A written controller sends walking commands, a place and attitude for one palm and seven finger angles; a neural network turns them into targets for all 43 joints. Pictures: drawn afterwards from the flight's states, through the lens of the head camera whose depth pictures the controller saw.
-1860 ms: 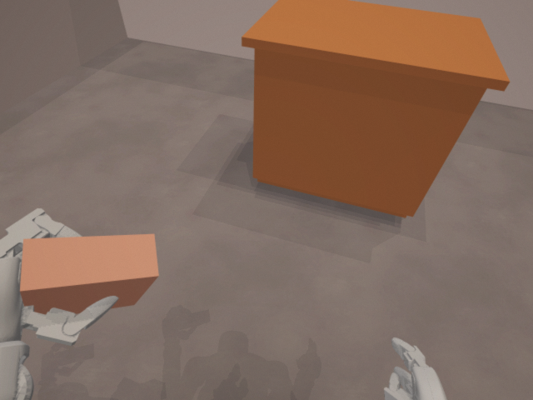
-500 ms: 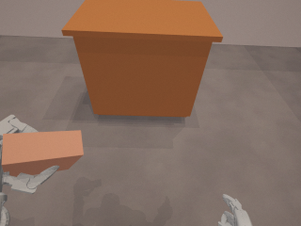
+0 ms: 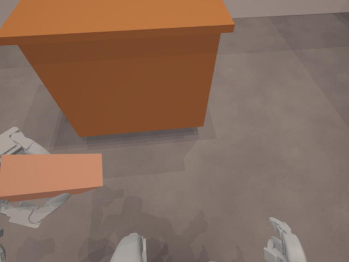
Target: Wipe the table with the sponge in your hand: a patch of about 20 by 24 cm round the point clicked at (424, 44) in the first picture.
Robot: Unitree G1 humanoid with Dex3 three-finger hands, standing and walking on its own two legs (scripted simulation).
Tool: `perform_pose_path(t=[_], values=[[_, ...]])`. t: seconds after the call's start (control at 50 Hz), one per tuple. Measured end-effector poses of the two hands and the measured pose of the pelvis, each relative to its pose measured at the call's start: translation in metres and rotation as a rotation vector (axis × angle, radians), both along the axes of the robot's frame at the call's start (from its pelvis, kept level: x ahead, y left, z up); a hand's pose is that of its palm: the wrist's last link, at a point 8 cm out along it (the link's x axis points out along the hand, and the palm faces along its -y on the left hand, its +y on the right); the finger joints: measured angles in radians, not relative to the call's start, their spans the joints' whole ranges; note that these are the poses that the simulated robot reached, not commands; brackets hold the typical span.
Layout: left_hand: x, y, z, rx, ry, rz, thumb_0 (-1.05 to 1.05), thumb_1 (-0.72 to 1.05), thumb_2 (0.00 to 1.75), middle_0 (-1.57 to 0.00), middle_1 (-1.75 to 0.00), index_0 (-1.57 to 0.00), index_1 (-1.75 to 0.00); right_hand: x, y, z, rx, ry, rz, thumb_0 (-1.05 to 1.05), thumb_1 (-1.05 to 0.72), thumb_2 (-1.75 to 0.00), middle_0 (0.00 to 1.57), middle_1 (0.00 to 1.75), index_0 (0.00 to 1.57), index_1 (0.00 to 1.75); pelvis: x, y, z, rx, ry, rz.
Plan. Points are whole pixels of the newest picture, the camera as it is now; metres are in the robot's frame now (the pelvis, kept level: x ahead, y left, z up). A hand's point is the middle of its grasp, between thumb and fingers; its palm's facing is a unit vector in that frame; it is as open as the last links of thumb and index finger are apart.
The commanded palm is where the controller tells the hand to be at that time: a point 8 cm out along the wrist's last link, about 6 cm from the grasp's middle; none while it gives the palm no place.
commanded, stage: walk to a spot facing it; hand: left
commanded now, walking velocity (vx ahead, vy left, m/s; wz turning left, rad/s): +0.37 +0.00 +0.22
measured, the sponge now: (64, 178) +0.23 +0.19 +0.15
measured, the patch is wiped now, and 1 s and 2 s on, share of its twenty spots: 0.00 0.00 0.00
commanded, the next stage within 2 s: turn to face it in 0.40 s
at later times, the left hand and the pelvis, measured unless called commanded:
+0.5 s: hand (62, 102) +0.36 +0.21 +0.19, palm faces +0.43 -0.76 -0.49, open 9.4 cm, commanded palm +0.31 +0.26 +0.19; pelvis +0.16 -0.02 -0.01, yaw +2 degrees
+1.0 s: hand (102, 57) +0.48 +0.17 +0.19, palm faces +0.28 -0.86 -0.43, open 9.4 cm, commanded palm +0.43 +0.21 +0.19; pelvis +0.23 -0.04 +0.01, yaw -9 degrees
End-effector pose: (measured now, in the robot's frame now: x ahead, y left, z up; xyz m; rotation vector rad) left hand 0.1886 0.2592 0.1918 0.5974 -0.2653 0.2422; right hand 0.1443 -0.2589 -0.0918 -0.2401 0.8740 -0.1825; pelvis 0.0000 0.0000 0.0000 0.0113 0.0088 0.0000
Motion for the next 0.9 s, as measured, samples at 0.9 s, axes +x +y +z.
perform_pose_path(t=[0.9], values=[[0.244,-0.042,0.002,-0.086,-0.148,-0.063,0.00,-0.44,1.01,-0.81,-1.37,-0.81,-1.37,0.254,-0.043,0.044,-0.061,-0.200,-0.022,0.01,-0.91,-0.90,0.20,0.30,0.20,0.30,0.228,-0.041,-0.003,0.013,-0.008,-0.091]])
